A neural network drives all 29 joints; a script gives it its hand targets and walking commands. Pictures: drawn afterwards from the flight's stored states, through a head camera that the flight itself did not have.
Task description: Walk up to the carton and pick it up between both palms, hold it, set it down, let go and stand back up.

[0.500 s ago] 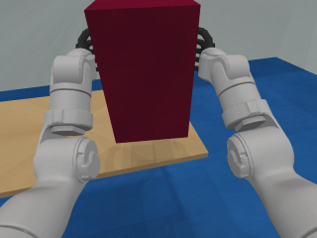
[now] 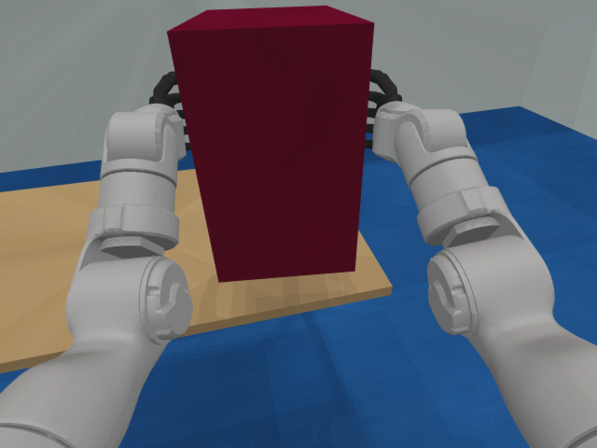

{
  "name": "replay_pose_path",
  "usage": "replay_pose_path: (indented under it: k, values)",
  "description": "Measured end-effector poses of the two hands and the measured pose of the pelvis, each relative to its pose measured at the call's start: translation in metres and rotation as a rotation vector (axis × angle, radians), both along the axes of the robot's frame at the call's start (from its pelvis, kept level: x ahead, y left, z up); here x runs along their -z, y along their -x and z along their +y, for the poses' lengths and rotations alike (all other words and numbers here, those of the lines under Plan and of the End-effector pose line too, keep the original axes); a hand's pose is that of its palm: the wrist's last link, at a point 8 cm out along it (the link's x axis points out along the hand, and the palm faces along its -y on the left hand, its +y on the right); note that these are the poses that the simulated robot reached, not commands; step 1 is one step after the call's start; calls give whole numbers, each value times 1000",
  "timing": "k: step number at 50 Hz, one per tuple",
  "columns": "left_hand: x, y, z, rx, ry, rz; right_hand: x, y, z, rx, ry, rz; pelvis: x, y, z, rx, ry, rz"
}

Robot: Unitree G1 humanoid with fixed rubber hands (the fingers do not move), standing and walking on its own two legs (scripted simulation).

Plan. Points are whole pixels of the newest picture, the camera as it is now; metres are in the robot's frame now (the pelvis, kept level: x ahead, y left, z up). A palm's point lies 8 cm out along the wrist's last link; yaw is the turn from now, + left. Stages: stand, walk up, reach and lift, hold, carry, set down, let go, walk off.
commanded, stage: hold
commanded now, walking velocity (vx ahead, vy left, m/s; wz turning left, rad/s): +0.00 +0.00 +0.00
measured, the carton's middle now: (276, 133) +0.45 +0.00 +0.27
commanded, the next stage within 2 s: none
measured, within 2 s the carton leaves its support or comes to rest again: neither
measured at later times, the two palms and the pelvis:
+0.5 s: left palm (160, 111) +0.39 +0.14 +0.33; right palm (389, 108) +0.38 -0.13 +0.33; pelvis +0.00 +0.00 +0.00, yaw +0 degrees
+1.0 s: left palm (164, 118) +0.39 +0.14 +0.32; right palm (388, 118) +0.38 -0.13 +0.31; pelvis +0.00 +0.00 +0.00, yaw +0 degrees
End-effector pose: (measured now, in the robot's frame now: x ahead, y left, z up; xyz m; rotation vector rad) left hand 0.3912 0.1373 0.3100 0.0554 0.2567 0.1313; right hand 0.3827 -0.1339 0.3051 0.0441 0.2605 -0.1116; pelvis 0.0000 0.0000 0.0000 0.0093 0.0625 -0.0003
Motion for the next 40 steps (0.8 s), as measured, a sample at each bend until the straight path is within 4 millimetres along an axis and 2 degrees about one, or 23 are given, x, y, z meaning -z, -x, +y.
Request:
replay_pose_path:
  k: [7,14,17,23,31,40]
  values:
    - [-24,1,0,-4,19,-98,-24,1,0,1,-1,-95,0,-4,0,0,0,5]
    - [-6,-1,-2,2,12,-24,-7,0,-2,5,0,-21,0,-3,0,0,0,4]
    - [-8,0,-1,-3,7,-32,-8,0,-1,0,-6,-27,0,-2,0,0,0,2]
    - [-23,3,1,-2,20,-93,-23,3,1,1,-3,-88,0,-2,0,0,0,3]
    - [-5,2,-2,5,9,-20,-6,3,-2,6,-1,-13,0,-1,0,0,0,1]
    - [-24,4,0,-2,19,-90,-22,4,0,2,-3,-81,0,-3,0,0,0,4]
